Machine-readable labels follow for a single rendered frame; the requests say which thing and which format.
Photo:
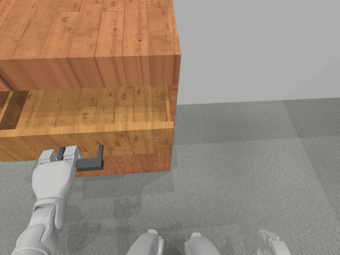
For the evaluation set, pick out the robot left shin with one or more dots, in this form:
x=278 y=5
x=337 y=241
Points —
x=152 y=231

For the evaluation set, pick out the robot left forearm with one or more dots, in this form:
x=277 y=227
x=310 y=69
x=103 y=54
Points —
x=41 y=236

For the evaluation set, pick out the drawer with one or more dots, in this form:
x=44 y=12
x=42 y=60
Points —
x=125 y=120

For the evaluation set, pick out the right robot hand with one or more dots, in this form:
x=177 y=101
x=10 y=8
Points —
x=272 y=240

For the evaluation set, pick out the robot right thigh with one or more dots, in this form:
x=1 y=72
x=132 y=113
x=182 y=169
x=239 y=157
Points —
x=200 y=246

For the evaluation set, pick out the handle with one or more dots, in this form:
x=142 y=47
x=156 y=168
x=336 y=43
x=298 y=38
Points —
x=88 y=164

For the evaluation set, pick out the cabinet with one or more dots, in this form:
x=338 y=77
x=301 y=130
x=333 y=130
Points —
x=72 y=44

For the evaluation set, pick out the left robot hand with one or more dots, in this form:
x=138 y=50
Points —
x=54 y=179

